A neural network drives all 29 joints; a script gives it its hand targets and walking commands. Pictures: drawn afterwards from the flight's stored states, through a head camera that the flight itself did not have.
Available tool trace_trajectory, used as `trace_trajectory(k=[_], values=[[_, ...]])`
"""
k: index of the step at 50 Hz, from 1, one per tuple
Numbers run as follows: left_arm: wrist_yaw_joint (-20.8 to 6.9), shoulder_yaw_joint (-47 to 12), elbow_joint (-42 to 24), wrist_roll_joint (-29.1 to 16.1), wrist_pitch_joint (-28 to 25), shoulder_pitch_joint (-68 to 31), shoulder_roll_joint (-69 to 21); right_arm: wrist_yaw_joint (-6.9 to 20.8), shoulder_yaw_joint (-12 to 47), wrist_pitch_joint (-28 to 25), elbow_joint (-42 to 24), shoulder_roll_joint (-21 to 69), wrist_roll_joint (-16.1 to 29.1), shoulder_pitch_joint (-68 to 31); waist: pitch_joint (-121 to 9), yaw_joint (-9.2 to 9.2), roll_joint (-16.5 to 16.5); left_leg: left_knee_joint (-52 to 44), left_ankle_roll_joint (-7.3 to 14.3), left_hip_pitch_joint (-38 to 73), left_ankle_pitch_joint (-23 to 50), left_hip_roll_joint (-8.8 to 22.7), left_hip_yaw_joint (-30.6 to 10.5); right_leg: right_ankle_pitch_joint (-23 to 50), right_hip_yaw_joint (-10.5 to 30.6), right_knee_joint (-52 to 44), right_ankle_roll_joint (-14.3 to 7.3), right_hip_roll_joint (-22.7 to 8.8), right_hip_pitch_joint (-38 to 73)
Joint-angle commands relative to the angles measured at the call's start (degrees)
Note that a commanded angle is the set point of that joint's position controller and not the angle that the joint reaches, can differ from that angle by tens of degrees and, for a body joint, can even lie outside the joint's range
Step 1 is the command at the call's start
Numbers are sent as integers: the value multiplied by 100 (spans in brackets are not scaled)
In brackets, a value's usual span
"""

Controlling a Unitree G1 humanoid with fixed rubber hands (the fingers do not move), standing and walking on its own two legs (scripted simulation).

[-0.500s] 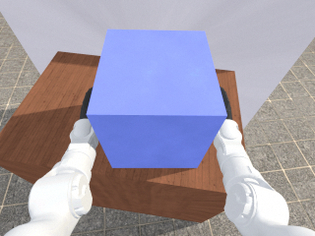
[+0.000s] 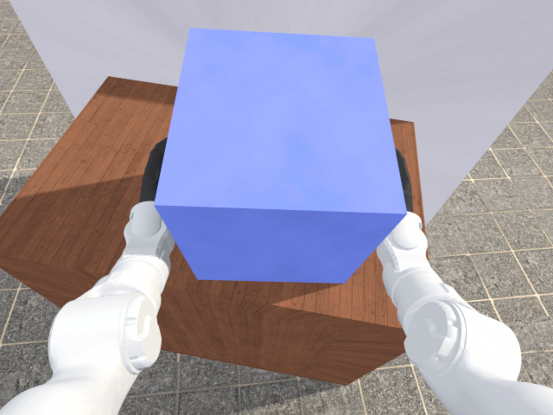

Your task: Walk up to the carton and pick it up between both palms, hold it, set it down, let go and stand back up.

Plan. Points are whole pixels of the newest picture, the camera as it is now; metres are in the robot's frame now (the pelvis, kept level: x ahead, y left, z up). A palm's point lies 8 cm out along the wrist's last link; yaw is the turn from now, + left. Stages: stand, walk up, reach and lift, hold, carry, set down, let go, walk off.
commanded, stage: reach and lift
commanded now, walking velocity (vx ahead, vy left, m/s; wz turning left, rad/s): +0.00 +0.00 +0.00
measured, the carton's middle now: (276, 171) +0.49 +0.01 +0.05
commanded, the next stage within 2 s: none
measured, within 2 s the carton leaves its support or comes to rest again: neither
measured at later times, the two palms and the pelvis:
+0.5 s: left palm (155, 197) +0.43 +0.19 +0.05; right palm (393, 198) +0.43 -0.16 +0.06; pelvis +0.00 +0.00 +0.00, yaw +0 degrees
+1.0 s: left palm (137, 162) +0.41 +0.19 +0.15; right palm (425, 167) +0.41 -0.17 +0.16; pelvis +0.00 +0.00 +0.00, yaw +1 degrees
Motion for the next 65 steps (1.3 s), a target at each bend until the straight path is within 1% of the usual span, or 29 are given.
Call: trace_trajectory(k=[1,5,8,10,15,19,21,25,26,31,34,37,38,39,41,45,49,50,52,56,59,60,62,63,65], values=[[-706,-1002,-710,540,-371,-4063,-2945,868,1565,-226,399,2542,-844,-3177,-3901,85,598,35,-463,1712,1401,94,428,1236,-324,193,127,-78,1659],[-707,-1146,-724,423,-320,-4043,-2930,853,1697,-176,546,2494,-686,-3161,-4039,108,637,108,-449,1710,1473,84,419,1328,-276,234,122,-60,1595],[-722,-1285,-703,289,-290,-3970,-2922,849,1914,-140,534,2488,-510,-3182,-4158,152,602,198,-430,1699,1620,75,373,1503,-254,285,134,-43,1630],[-729,-1404,-745,191,-289,-3997,-2960,837,2066,-113,493,2522,-405,-3185,-4239,148,610,244,-430,1709,1691,70,347,1605,-236,305,139,-30,1653],[-752,-1735,-932,-77,-266,-3961,-3047,801,2446,1,400,2573,-60,-3111,-4308,100,648,389,-459,1804,1970,55,256,1922,-200,378,133,-3,1730],[-764,-2015,-1184,-328,-253,-3923,-3163,761,2896,115,170,2748,303,-3089,-4496,78,648,534,-481,1825,2270,24,162,2347,-142,472,174,25,1952],[-765,-2168,-1326,-471,-238,-3904,-3219,753,3117,200,32,2819,476,-3055,-4503,36,631,556,-479,1805,2283,11,107,2466,-127,527,182,31,2053],[-762,-2419,-1694,-699,-179,-3947,-3332,716,3562,401,-414,2989,844,-3080,-4594,-5,663,628,-501,1823,2414,-42,8,2678,-41,582,200,34,2243],[-754,-2500,-1813,-785,-160,-4014,-3385,705,3663,467,-535,3063,944,-3071,-4642,-39,637,649,-493,1830,2424,-45,-29,2716,-25,608,208,42,2280],[-703,-2891,-2431,-1140,-23,-4218,-3637,662,4229,816,-1403,3376,1420,-3247,-4870,-90,671,706,-494,1826,2489,-100,-155,2834,72,696,246,57,2530],[-651,-3053,-2821,-1339,100,-4390,-3740,659,4570,1095,-1916,3552,1719,-3397,-4846,-80,643,675,-446,1746,2310,-131,-230,2661,142,723,242,40,2635],[-587,-3247,-3305,-1516,291,-4534,-3876,646,4879,1409,-2406,3699,2017,-3464,-4887,-119,625,650,-434,1866,2260,-137,-304,2524,185,725,238,41,2691],[-580,-3275,-3422,-1547,390,-4550,-3906,641,4994,1533,-2581,3759,2131,-3516,-4862,-96,589,655,-420,1881,2271,-144,-325,2500,215,710,235,34,2729],[-575,-3300,-3571,-1588,493,-4603,-3926,636,5070,1659,-2701,3780,2226,-3519,-4805,-125,578,624,-414,1937,2224,-152,-333,2428,231,680,229,32,2775],[-580,-3279,-3728,-1578,783,-4593,-3923,622,5181,1953,-2888,3763,2403,-3573,-4520,-118,507,532,-378,2027,2113,-166,-353,2234,256,593,228,23,2856],[-619,-3110,-4044,-1509,1466,-4613,-3880,577,5111,2540,-3033,3651,2653,-3642,-3872,-163,318,263,-336,2285,1827,-147,-392,1804,285,333,194,7,3025],[-737,-2565,-3991,-1141,2259,-4443,-3742,548,4621,3034,-2891,3344,2681,-3769,-2941,-135,208,-62,-309,2600,1517,-140,-327,1283,297,1,178,-18,3223],[-772,-2423,-3968,-1052,2468,-4372,-3724,545,4523,3134,-2890,3295,2693,-3803,-2731,-93,160,-143,-297,2634,1445,-136,-302,1219,292,-61,178,-24,3322],[-847,-2129,-3936,-842,2889,-4285,-3677,546,4247,3332,-2773,3108,2650,-3872,-2231,-86,139,-348,-285,2710,1141,-124,-242,899,271,-208,184,-48,3404],[-959,-1734,-4181,-468,3635,-4096,-3664,585,3764,3574,-2702,2829,2559,-3930,-1660,-62,272,-611,-302,3055,834,-98,-102,463,168,-435,187,-65,3394],[-991,-1672,-4482,-266,4078,-4000,-3712,633,3446,3656,-2698,2603,2443,-3933,-1442,-124,467,-704,-353,3274,698,-76,-29,194,55,-534,177,-51,3274],[-993,-1650,-4584,-212,4196,-3941,-3702,656,3351,3677,-2654,2556,2403,-3882,-1354,-137,518,-734,-355,3317,623,-63,-7,95,28,-560,169,-52,3228],[-979,-1728,-4882,-176,4362,-3917,-3774,698,3292,3651,-2787,2505,2362,-3909,-1504,-178,612,-697,-382,3429,704,-55,16,93,-39,-548,176,-33,3182],[-966,-1741,-4972,-153,4423,-3867,-3783,721,3277,3637,-2839,2484,2338,-3944,-1481,-157,628,-695,-386,3413,703,-62,26,72,-61,-539,181,-27,3183],[-943,-1828,-5205,-135,4529,-3746,-3810,757,3317,3605,-3017,2491,2319,-3925,-1614,-173,633,-649,-385,3467,800,-69,38,153,-104,-518,197,-15,3234]])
